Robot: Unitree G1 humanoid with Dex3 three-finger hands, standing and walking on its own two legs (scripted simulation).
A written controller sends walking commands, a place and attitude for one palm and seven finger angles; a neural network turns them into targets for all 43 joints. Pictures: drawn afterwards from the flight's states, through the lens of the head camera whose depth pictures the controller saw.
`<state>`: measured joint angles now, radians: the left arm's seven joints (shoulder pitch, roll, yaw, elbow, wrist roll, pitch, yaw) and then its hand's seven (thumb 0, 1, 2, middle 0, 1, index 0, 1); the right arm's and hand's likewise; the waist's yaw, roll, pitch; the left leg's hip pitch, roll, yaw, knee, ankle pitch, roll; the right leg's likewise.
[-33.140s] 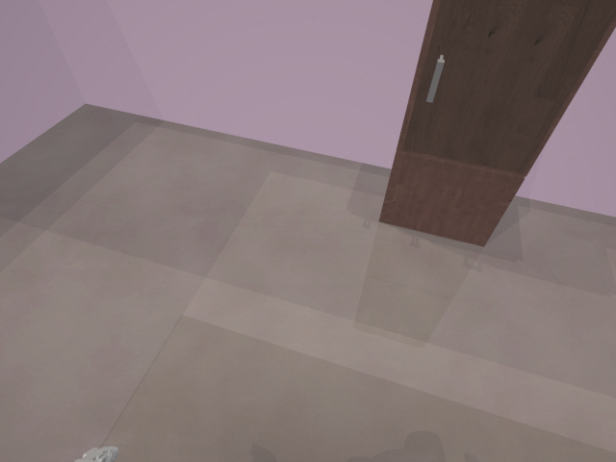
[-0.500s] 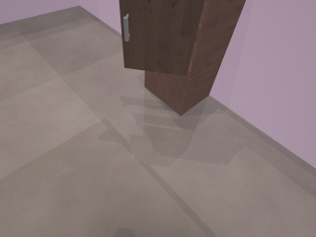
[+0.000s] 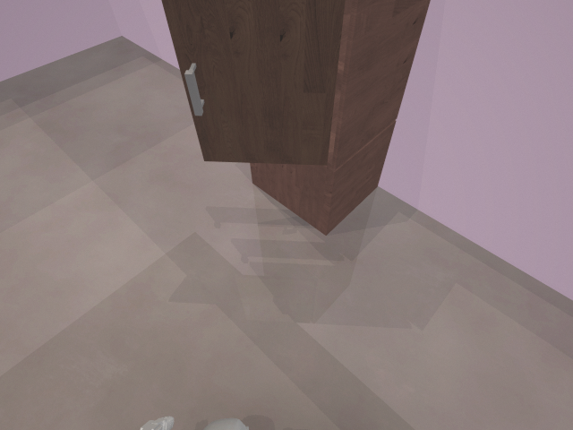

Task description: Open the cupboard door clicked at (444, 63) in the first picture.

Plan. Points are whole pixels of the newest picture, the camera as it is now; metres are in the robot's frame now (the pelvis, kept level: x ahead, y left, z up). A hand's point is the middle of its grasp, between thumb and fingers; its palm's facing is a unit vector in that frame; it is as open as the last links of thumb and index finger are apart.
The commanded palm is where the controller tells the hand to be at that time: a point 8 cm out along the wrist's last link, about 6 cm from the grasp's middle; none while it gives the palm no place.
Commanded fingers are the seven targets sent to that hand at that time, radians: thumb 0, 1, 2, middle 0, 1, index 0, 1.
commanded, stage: take the last steps up to it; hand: left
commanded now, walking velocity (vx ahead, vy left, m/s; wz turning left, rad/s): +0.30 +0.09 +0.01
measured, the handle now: (196, 89) +0.94 +0.28 -0.06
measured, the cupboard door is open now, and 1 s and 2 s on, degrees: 40 40 40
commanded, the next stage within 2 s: come to a stop and stand still in 0.70 s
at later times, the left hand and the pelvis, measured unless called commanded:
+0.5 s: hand (141, 388) +0.21 +0.26 -0.17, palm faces +0.05 -0.98 -0.17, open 7.4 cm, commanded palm none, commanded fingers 0.00 0.90 0.90 -0.20 -0.30 -0.20 -0.30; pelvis +0.19 +0.08 +0.00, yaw -2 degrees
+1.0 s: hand (177, 288) +0.40 +0.24 -0.18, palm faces +0.01 -0.98 -0.21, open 7.2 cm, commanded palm none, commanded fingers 0.00 0.90 0.90 -0.20 -0.30 -0.20 -0.30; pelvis +0.35 +0.06 +0.00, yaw -4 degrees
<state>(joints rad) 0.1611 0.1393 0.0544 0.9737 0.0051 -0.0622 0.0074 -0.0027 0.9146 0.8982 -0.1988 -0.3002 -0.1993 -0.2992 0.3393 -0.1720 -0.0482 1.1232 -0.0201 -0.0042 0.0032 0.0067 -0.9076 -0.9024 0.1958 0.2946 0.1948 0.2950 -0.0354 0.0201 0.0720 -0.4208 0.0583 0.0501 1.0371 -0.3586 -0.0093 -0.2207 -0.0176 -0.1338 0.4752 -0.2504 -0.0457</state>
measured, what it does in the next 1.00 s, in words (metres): walks ahead: left foot, then right foot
